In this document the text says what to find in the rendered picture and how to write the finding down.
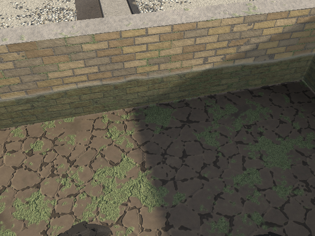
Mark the robot left hand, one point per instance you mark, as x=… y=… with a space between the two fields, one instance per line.
x=87 y=229

